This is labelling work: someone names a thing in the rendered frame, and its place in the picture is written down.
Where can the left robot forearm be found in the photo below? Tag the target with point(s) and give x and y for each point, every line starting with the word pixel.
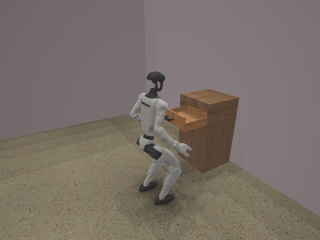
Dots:
pixel 139 117

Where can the robot head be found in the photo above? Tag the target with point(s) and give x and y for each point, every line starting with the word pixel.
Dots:
pixel 155 77

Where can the left robot upper arm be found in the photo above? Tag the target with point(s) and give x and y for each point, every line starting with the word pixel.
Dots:
pixel 137 107

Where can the right robot upper arm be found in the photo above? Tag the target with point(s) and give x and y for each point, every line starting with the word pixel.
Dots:
pixel 161 108

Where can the drawer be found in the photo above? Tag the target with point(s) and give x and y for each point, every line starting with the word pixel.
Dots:
pixel 186 118

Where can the right robot forearm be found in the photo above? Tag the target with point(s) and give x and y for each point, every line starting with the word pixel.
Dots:
pixel 167 139

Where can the handle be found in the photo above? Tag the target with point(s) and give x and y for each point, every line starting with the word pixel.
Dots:
pixel 168 119

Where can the cabinet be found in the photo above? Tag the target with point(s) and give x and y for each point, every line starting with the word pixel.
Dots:
pixel 211 144

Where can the right robot hand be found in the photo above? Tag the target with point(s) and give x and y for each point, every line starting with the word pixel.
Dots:
pixel 183 148

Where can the robot right shin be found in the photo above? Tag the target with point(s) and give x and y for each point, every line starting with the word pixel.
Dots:
pixel 170 180

